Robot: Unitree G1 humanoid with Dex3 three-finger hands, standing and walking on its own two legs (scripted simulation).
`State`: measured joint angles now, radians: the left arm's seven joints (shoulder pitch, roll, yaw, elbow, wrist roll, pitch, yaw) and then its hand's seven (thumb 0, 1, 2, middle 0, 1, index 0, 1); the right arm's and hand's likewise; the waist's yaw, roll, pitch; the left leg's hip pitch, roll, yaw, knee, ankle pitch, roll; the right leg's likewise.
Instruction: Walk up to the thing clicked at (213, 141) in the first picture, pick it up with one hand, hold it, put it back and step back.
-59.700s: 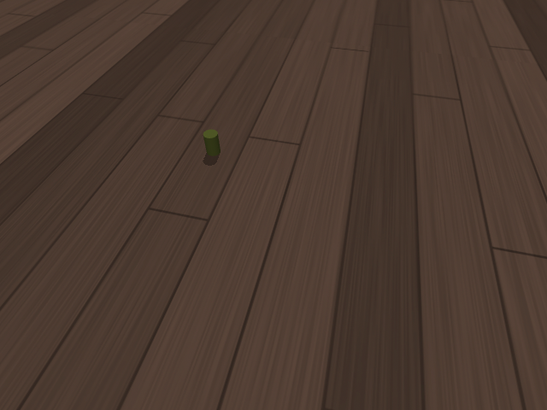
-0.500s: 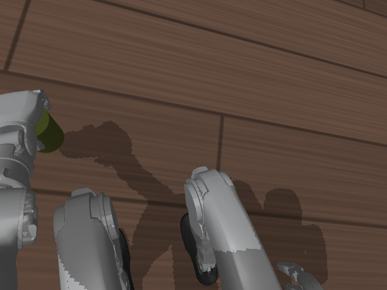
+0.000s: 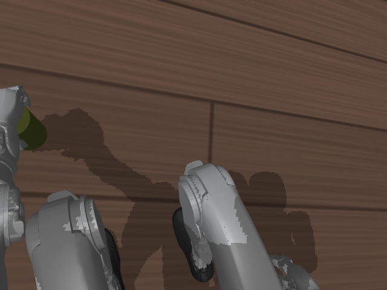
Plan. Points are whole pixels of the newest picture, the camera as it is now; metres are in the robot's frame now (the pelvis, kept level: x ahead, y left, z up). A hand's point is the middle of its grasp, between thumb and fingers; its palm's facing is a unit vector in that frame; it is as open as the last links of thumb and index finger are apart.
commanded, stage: rest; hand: left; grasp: from above
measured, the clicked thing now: (19, 127) +0.48 +0.28 -0.25
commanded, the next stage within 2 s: open in 0.48 s
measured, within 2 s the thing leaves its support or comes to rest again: rests again in 0.08 s
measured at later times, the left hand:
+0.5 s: hand (11, 127) +0.47 +0.28 -0.21, palm faces -0.46 -0.11 -0.88, open 10.4 cm
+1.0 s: hand (12, 126) +0.47 +0.28 -0.21, palm faces -0.44 -0.10 -0.90, open 12.6 cm
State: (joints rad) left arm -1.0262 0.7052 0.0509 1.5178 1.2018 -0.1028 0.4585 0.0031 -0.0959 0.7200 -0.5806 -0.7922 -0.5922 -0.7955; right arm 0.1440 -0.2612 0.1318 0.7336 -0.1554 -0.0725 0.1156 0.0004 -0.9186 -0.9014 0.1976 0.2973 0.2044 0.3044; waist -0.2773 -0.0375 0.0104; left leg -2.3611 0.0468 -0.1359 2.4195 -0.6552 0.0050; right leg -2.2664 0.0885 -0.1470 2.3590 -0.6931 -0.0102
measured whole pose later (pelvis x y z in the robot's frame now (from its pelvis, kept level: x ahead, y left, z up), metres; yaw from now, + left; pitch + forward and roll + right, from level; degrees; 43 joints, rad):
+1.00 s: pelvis +0.00 +0.00 -0.02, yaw -3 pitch +30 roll -10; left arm -1.09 0.82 0.04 1.70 1.22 -0.14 0.54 0.00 -0.41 1.04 -0.20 -1.17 -0.23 -1.14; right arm 0.17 -0.29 0.21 0.71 -0.20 -0.16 0.18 0.00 -0.90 -0.90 0.20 0.30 0.21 0.30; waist -0.33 -0.07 0.05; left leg -2.38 0.05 -0.19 2.49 -0.66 0.01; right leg -2.27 0.10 -0.19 2.39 -0.68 0.00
